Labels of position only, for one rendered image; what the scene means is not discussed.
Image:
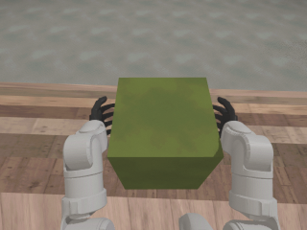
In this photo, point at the robot right hand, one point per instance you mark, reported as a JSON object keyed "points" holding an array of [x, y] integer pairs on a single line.
{"points": [[228, 113]]}

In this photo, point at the right robot thigh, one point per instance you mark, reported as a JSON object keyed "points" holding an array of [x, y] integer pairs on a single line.
{"points": [[193, 221]]}

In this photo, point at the robot right upper arm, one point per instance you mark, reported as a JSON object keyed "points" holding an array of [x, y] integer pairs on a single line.
{"points": [[240, 224]]}

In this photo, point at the robot left forearm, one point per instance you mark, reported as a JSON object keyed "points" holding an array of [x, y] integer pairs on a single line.
{"points": [[82, 171]]}

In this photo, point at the robot right forearm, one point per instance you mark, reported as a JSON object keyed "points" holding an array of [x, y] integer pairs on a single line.
{"points": [[251, 191]]}

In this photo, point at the robot left upper arm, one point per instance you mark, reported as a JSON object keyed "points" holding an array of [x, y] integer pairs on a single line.
{"points": [[90, 224]]}

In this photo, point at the robot left hand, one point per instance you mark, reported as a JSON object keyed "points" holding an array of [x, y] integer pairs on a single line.
{"points": [[98, 110]]}

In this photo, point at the carton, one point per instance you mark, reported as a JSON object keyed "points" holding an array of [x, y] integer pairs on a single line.
{"points": [[164, 134]]}

